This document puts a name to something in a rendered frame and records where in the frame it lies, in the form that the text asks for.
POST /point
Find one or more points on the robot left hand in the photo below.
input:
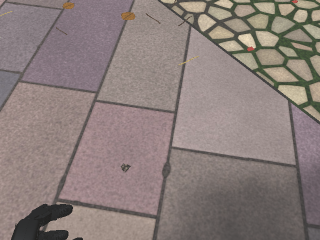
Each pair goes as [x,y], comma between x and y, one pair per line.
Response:
[29,227]

